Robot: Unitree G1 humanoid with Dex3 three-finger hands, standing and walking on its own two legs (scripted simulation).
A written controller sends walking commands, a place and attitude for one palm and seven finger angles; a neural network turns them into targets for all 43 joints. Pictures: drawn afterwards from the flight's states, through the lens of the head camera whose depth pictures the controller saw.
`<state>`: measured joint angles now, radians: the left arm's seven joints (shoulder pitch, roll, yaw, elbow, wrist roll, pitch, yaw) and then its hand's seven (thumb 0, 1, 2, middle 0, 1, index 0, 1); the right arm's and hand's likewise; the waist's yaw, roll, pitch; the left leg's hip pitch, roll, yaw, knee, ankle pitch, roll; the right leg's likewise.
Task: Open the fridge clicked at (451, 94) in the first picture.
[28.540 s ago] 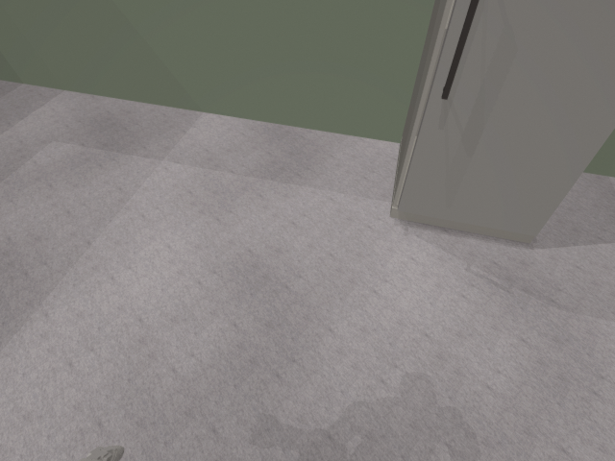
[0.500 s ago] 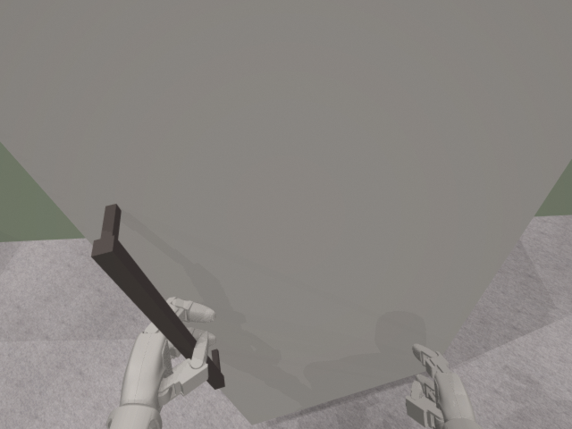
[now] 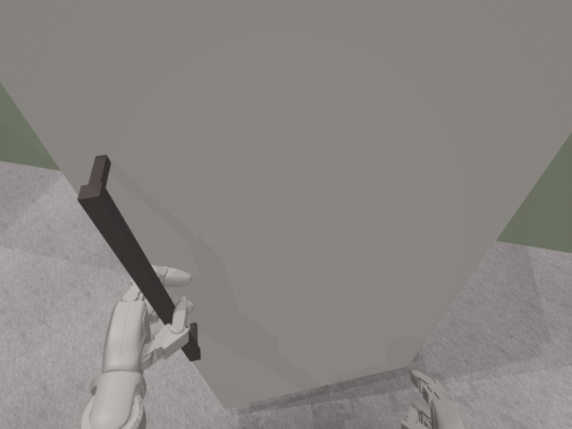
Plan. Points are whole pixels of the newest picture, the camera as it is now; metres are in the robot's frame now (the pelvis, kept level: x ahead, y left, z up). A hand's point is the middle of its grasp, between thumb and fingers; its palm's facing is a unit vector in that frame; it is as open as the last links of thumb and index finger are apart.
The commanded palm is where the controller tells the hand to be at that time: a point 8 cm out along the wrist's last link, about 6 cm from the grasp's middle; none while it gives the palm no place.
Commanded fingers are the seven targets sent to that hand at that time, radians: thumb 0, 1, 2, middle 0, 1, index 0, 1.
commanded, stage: walk backward, drawing the door open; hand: left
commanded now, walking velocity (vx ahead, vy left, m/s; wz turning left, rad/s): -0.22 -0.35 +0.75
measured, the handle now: (160, 286) +0.28 +0.17 +0.09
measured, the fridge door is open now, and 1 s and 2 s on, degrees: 25 60 68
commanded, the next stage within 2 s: stop walking and hold the door back in 1.12 s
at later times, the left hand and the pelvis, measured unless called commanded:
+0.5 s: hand out of the picture +0.10 +0.06 +0.06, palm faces +0.49 -0.83 -0.26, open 5.7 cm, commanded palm +0.05 +0.09 +0.07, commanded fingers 0.00 0.90 0.90 -0.45 -1.40 -0.45 -1.40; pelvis -0.05 -0.18 -0.01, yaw +25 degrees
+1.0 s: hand out of the picture -0.01 -0.06 +0.06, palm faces +0.79 -0.55 -0.26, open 5.6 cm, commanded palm -0.07 -0.05 +0.07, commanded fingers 0.00 0.90 0.90 -0.45 -1.40 -0.45 -1.40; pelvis -0.04 -0.36 +0.01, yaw +47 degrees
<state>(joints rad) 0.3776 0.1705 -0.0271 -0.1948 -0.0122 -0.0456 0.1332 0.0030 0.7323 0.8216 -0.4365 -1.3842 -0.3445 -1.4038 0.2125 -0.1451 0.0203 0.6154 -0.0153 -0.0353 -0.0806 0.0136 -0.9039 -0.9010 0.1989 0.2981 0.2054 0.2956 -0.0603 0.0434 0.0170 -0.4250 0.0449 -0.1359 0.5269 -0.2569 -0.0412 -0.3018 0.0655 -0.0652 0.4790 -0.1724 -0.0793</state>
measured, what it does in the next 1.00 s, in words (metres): steps to the right, turning left: left foot, then right foot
